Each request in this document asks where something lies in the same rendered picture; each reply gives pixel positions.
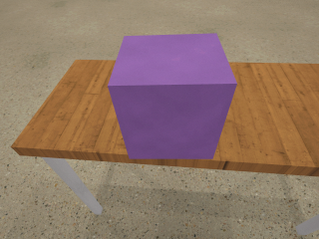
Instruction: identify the table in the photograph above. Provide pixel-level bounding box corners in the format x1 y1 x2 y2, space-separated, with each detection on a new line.
11 60 319 235

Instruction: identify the carton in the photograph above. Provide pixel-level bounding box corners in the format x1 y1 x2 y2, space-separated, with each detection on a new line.
108 33 237 159

